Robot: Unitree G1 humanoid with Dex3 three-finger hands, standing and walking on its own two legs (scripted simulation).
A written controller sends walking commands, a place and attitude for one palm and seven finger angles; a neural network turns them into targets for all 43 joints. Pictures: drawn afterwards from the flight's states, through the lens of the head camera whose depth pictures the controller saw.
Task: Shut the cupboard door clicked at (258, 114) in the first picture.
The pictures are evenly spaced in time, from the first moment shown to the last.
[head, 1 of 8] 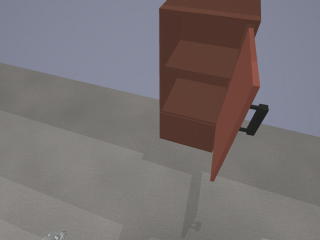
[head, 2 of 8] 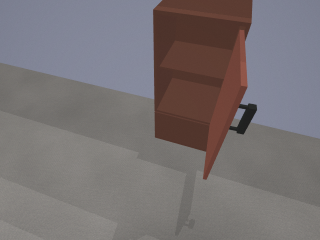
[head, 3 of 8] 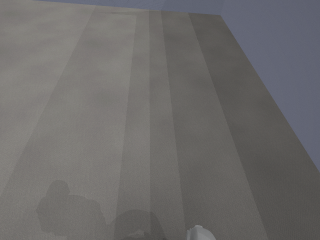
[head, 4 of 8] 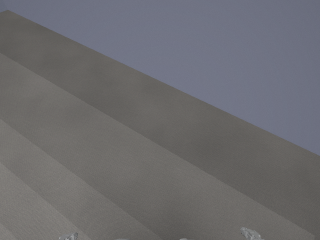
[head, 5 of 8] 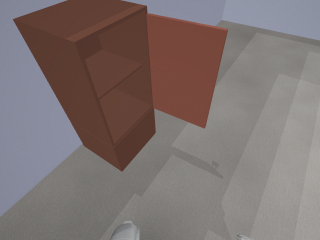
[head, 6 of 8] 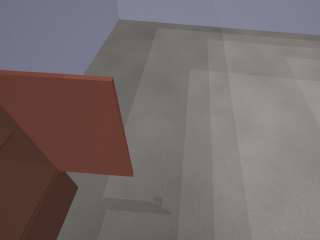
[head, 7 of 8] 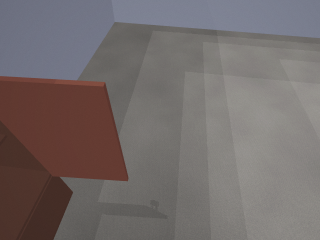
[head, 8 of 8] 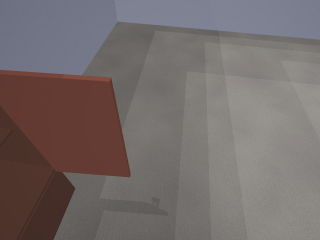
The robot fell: no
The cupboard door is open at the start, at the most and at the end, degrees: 94 94 94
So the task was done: no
